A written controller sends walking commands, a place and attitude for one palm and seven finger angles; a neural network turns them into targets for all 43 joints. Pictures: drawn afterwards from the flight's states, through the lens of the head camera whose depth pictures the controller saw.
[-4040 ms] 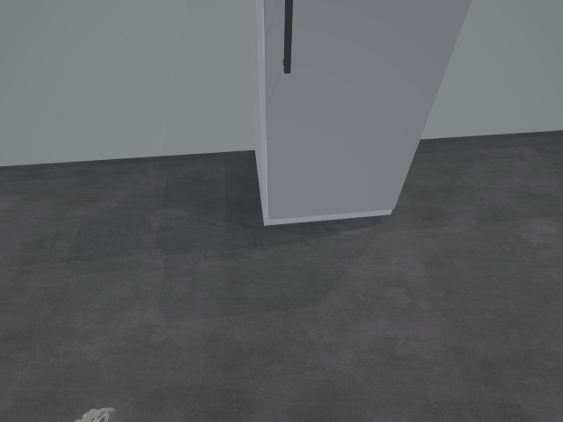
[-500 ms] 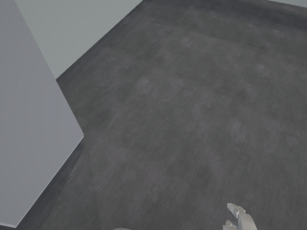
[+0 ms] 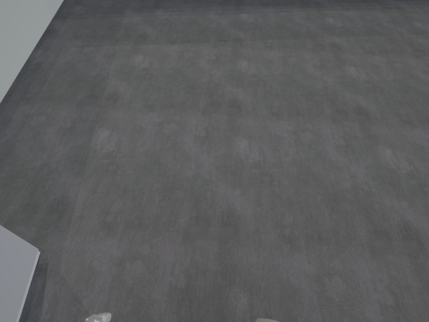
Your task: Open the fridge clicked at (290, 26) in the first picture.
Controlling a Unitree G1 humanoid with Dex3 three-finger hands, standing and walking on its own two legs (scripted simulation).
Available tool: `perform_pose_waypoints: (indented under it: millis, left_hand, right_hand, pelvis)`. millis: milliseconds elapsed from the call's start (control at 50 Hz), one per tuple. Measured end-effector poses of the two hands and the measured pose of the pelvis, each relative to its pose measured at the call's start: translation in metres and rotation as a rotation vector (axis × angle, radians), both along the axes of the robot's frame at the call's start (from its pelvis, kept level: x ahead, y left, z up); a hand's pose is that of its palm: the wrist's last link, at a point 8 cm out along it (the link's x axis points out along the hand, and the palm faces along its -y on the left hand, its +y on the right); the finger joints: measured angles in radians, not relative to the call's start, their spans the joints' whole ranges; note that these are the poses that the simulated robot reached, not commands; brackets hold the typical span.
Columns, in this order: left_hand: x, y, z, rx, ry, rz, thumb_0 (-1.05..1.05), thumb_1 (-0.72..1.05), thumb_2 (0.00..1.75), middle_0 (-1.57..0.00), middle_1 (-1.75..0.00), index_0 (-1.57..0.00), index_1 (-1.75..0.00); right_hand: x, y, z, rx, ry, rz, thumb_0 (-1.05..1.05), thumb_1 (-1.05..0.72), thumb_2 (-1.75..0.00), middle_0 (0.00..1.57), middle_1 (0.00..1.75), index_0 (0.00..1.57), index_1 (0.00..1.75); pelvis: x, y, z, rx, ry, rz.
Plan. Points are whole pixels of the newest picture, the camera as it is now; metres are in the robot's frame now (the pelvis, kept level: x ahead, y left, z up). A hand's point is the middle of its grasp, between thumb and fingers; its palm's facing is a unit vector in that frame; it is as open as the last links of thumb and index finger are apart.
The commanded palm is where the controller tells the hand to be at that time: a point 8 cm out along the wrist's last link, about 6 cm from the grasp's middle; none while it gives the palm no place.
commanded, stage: walk to a spot facing it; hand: left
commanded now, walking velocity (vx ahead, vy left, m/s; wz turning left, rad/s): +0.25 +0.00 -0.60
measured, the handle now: out of the picture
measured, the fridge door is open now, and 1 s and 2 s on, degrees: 0 0 0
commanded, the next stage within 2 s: turn to face it in 0.52 s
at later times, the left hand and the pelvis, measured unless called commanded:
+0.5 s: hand out of the picture +0.08 +0.13 -0.15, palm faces -0.09 -0.98 -0.19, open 7.4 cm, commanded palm none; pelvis +0.08 -0.04 +0.01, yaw -12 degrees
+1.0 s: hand (144, 234) +0.33 +0.19 -0.16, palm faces -0.12 -0.98 -0.17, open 7.4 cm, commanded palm none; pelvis +0.21 +0.02 +0.01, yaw -10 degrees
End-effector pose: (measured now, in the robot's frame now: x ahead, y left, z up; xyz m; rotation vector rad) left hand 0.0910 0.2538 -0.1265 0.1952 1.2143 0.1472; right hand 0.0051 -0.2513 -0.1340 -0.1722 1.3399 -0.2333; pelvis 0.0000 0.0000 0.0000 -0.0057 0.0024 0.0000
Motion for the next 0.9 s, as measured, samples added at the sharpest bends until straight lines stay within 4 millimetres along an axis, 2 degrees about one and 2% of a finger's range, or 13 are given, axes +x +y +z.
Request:
perform_pose_waypoints:
  millis: [60, 100, 140, 180, 280, 420, 540, 640, 680, 740, 820, 900]
  left_hand:
    - [0.031, -0.021, 0.004, 0.039, -0.071, -0.076, 0.01, 0.91, 0.90, -0.19, -0.30, -0.20, -0.30]
    - [0.043, -0.034, 0.010, 0.053, -0.107, -0.101, 0.01, 0.91, 0.90, -0.19, -0.30, -0.20, -0.30]
    - [0.047, -0.043, 0.018, 0.058, -0.125, -0.102, 0.01, 0.91, 0.90, -0.20, -0.30, -0.20, -0.30]
    - [0.047, -0.052, 0.024, 0.057, -0.123, -0.107, 0.00, 0.91, 0.90, -0.20, -0.30, -0.20, -0.30]
    - [0.036, -0.068, 0.027, 0.036, -0.063, -0.135, 0.00, 0.91, 0.90, -0.20, -0.30, -0.20, -0.30]
    - [0.009, -0.076, 0.013, -0.009, 0.066, -0.105, 0.01, 0.90, 0.90, -0.20, -0.30, -0.20, -0.30]
    - [-0.011, -0.069, -0.001, -0.040, 0.213, -0.056, 0.01, 0.90, 0.90, -0.20, -0.30, -0.20, -0.30]
    - [-0.005, -0.051, -0.016, -0.060, 0.336, -0.042, 0.01, 0.90, 0.90, -0.20, -0.30, -0.20, -0.30]
    - [0.008, -0.040, -0.027, -0.066, 0.373, -0.055, 0.01, 0.90, 0.90, -0.20, -0.30, -0.20, -0.30]
    - [0.045, -0.027, -0.033, -0.057, 0.367, -0.096, 0.01, 0.91, 0.90, -0.20, -0.30, -0.20, -0.30]
    - [0.115, -0.017, -0.028, -0.051, 0.257, -0.137, 0.01, 0.91, 0.90, -0.20, -0.30, -0.20, -0.30]
    - [0.183, -0.015, -0.019, -0.056, 0.108, -0.146, 0.01, 0.91, 0.90, -0.19, -0.30, -0.20, -0.30]
  right_hand:
    - [-0.025, -0.018, -0.021, 0.031, 0.040, -0.060, 0.01, -0.91, -0.90, 0.20, 0.30, 0.20, 0.30]
    - [-0.034, -0.027, -0.027, 0.043, 0.072, -0.079, 0.01, -0.91, -0.90, 0.20, 0.30, 0.20, 0.30]
    - [-0.033, -0.032, -0.024, 0.056, 0.079, -0.092, 0.01, -0.91, -0.90, 0.19, 0.29, 0.20, 0.30]
    - [-0.024, -0.037, -0.018, 0.066, 0.049, -0.099, 0.01, -0.91, -0.90, 0.19, 0.29, 0.20, 0.30]
    - [0.016, -0.049, -0.003, 0.063, -0.077, -0.114, 0.01, -0.91, -0.90, 0.19, 0.29, 0.20, 0.30]
    - [0.077, -0.055, 0.008, 0.038, -0.167, -0.099, 0.01, -0.91, -0.90, 0.19, 0.29, 0.20, 0.30]
    - [0.145, -0.043, 0.015, 0.018, -0.219, -0.069, 0.01, -0.91, -0.90, 0.19, 0.29, 0.20, 0.30]
    - [0.213, -0.022, 0.021, -0.004, -0.293, -0.049, 0.01, -0.91, -0.90, 0.19, 0.29, 0.20, 0.30]
    - [0.234, -0.012, 0.019, -0.026, -0.334, -0.052, 0.01, -0.91, -0.90, 0.19, 0.29, 0.20, 0.30]
    - [0.240, 0.004, 0.020, -0.031, -0.332, -0.078, 0.01, -0.91, -0.90, 0.20, 0.29, 0.20, 0.30]
    - [0.218, 0.028, 0.019, -0.012, -0.226, -0.130, 0.01, -0.91, -0.90, 0.20, 0.29, 0.20, 0.30]
    - [0.193, 0.028, 0.022, -0.039, -0.120, -0.169, -0.02, -0.96, -0.90, 0.20, 0.30, 0.20, 0.30]
  pelvis:
    - [0.002, -0.017, -0.012, 0.012, 0.002, -0.040]
    - [0.002, -0.024, -0.012, 0.010, -0.002, -0.050]
    - [0.006, -0.031, -0.007, 0.018, -0.005, -0.066]
    - [0.011, -0.038, 0.000, 0.027, -0.005, -0.092]
    - [0.026, -0.048, 0.012, 0.038, -0.001, -0.143]
    - [0.056, -0.048, 0.013, 0.017, 0.000, -0.183]
    - [0.097, -0.037, 0.008, -0.009, 0.002, -0.212]
    - [0.140, -0.020, -0.001, -0.022, -0.001, -0.249]
    - [0.157, -0.012, -0.010, -0.028, -0.009, -0.263]
    - [0.175, -0.001, -0.009, -0.025, -0.030, -0.292]
    - [0.194, 0.009, 0.003, -0.031, -0.026, -0.265]
    - [0.204, 0.019, 0.009, -0.033, -0.009, -0.222]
